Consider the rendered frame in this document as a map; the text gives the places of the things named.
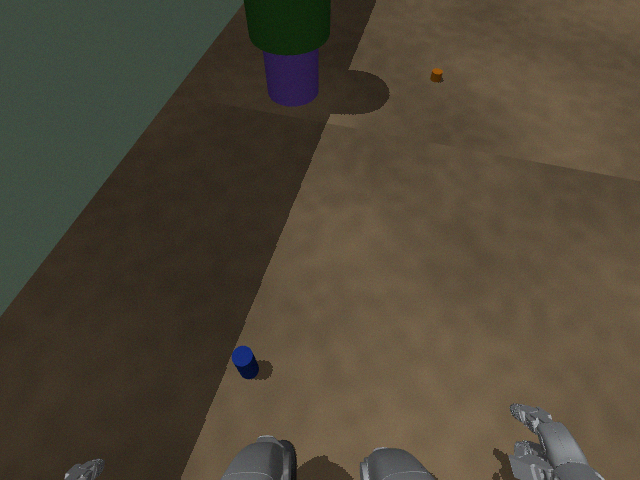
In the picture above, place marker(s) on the left robot foot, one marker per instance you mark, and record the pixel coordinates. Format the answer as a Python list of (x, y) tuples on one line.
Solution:
[(289, 448)]

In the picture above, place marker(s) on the right robot arm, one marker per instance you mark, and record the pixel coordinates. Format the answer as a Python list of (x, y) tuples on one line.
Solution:
[(576, 471)]

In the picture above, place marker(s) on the potted plant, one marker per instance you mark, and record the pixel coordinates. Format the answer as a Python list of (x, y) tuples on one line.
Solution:
[(289, 32)]

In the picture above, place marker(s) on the left robot hand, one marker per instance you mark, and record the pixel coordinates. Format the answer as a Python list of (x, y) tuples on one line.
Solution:
[(87, 471)]

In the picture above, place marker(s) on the right robot hand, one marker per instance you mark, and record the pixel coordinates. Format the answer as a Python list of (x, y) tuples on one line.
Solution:
[(533, 461)]

